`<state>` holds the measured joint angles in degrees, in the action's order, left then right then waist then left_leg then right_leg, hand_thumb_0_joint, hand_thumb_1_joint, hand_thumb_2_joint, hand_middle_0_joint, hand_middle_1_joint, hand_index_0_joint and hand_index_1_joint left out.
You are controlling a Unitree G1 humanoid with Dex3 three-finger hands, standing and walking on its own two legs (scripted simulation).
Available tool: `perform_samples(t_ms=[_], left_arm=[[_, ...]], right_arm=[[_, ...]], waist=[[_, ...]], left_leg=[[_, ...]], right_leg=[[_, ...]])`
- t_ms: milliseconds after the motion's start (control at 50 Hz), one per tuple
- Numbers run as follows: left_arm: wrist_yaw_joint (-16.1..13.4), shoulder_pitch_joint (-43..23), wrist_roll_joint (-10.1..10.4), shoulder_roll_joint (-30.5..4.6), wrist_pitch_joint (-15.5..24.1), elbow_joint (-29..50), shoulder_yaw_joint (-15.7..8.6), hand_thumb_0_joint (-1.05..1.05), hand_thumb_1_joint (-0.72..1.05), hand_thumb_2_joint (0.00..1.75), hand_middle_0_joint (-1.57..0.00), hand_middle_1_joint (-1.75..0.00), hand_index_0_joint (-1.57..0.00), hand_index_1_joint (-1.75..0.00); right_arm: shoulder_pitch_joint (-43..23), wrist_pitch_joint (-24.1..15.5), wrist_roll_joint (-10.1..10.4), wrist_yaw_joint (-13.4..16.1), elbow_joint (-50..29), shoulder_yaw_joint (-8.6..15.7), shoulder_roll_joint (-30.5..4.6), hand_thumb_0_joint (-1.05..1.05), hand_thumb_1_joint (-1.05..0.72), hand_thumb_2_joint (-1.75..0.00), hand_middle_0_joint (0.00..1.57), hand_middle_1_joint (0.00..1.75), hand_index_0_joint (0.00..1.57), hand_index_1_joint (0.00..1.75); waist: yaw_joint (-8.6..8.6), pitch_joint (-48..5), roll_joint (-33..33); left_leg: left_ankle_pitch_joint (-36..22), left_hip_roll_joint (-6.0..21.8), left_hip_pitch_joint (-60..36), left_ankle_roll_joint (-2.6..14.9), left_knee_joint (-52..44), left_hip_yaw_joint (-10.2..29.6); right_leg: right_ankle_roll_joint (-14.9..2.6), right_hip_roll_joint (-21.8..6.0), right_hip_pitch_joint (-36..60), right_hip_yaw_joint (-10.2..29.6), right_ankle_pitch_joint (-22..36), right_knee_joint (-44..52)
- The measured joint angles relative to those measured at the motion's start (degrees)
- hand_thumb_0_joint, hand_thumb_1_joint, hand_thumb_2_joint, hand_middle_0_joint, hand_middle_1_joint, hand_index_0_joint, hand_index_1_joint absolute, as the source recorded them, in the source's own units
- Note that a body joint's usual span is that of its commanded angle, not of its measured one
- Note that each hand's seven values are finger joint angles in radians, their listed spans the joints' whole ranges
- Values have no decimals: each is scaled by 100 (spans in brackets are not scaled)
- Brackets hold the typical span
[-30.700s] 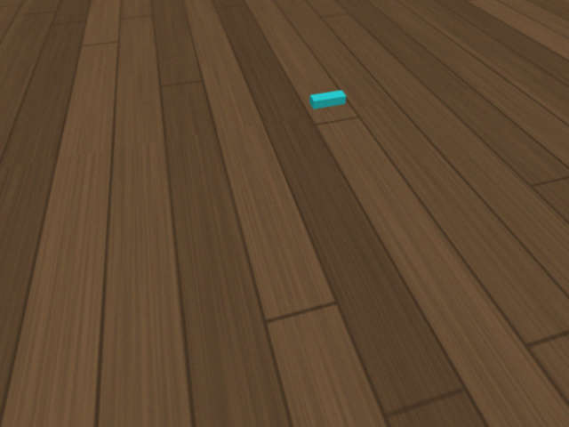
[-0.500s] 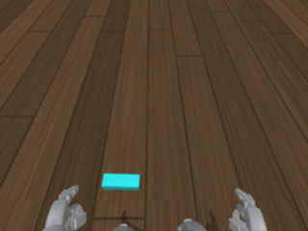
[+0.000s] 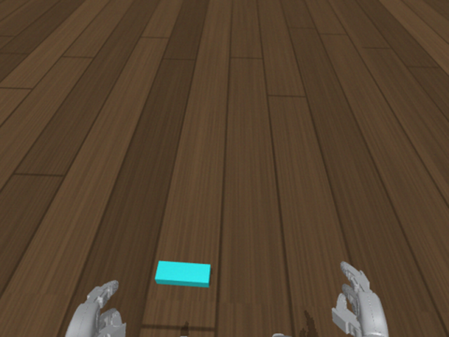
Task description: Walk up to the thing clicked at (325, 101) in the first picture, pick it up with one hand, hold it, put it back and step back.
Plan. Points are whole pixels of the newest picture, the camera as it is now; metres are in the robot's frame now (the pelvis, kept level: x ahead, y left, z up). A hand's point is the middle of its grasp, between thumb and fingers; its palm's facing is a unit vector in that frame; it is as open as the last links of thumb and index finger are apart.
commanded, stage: home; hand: left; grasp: from above
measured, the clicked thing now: (183, 274) +0.48 +0.16 -0.69
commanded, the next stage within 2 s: stand in 1.60 s
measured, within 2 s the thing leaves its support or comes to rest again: neither
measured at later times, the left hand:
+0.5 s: hand (123, 326) +0.17 +0.18 -0.04, palm faces +0.05 -0.98 -0.20, open 7.4 cm
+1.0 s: hand (126, 326) +0.17 +0.18 -0.04, palm faces +0.05 -0.98 -0.20, open 7.4 cm
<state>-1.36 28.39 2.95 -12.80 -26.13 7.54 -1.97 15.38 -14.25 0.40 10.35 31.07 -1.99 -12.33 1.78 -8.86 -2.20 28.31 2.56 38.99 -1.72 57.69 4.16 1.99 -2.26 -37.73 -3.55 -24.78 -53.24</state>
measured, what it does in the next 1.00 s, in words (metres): stands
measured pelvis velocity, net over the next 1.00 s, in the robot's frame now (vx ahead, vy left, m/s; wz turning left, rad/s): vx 0.00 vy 0.00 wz -0.01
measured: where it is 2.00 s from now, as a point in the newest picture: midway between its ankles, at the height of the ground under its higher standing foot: outside the picture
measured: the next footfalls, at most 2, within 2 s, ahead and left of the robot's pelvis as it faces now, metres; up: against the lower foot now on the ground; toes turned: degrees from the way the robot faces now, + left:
none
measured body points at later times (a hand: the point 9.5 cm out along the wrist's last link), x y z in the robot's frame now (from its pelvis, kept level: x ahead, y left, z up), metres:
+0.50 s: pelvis +0.00 +0.00 +0.00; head +0.02 +0.01 +0.45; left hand +0.16 +0.23 -0.03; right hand +0.16 -0.25 -0.06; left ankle +0.01 +0.13 -0.68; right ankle +0.02 -0.15 -0.68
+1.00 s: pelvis +0.00 +0.00 +0.00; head +0.02 +0.00 +0.45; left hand +0.16 +0.23 -0.03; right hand +0.16 -0.25 -0.06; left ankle +0.01 +0.13 -0.68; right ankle +0.02 -0.15 -0.68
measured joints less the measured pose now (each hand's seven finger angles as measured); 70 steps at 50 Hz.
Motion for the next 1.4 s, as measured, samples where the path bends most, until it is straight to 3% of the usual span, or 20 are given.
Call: perform_samples(t_ms=[1400], left_arm=[[-4, 47, 44, -29, -38, 108, 11, 2, 91, 90, -20, -30, -20, -29]], right_arm=[[99, 11, 16, 17, 42, 67, -14, 2, -91, -90, 21, 30, 21, 30]], waist=[[19, -33, -34]], left_leg=[[85, 30, 22, -3, 91, -29]], right_leg=[[0, 35, -51, 45, -70, -101]])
